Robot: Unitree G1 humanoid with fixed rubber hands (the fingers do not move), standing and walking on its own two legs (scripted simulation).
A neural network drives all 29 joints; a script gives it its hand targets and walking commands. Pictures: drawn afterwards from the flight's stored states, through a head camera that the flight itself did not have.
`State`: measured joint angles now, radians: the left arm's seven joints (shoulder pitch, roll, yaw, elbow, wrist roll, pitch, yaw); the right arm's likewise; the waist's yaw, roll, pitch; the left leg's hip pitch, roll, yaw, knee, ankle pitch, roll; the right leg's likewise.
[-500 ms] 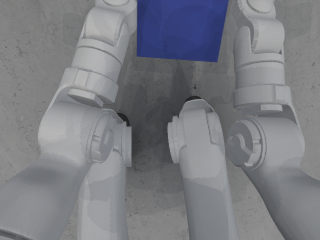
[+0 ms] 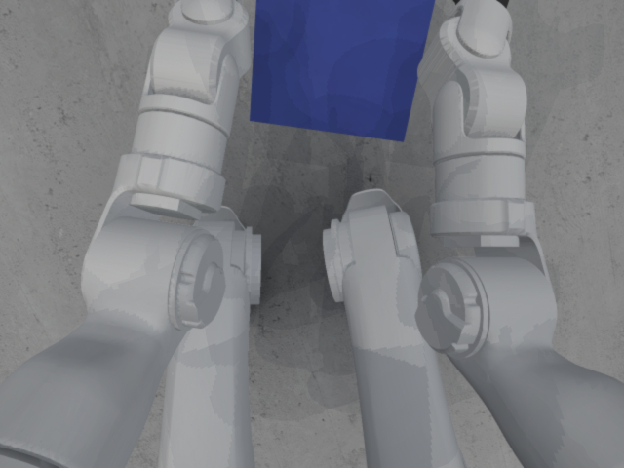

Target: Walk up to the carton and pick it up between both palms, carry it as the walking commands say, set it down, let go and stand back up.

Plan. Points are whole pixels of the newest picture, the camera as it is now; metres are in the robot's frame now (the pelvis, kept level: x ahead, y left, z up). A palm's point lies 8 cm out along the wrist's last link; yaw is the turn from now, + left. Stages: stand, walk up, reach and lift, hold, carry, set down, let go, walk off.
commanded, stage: reach and lift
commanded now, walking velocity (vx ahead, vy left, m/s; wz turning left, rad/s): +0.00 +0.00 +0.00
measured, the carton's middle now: (342, 20) +0.53 -0.09 -0.22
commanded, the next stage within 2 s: none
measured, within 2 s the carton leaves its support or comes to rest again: neither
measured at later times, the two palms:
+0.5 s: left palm out of the picture +0.53 +0.04 -0.06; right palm out of the picture +0.49 -0.19 -0.05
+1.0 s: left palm out of the picture +0.51 +0.04 +0.01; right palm out of the picture +0.47 -0.18 +0.02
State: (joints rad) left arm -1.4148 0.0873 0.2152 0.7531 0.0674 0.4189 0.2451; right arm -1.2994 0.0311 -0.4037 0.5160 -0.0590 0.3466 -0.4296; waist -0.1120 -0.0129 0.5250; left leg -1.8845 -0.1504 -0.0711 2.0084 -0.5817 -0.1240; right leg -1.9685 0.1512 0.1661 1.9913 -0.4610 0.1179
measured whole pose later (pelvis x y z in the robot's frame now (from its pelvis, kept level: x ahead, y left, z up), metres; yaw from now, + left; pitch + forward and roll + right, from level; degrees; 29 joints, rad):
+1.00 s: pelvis -0.02 +0.01 +0.10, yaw -2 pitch +17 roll +3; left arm -1.31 0.06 0.23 0.74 0.07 0.46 0.25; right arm -1.23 0.04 -0.37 0.56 -0.09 0.40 -0.43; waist -0.10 -0.01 0.52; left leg -1.50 -0.15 -0.08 1.70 -0.50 -0.10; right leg -1.56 0.13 0.19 1.67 -0.40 0.12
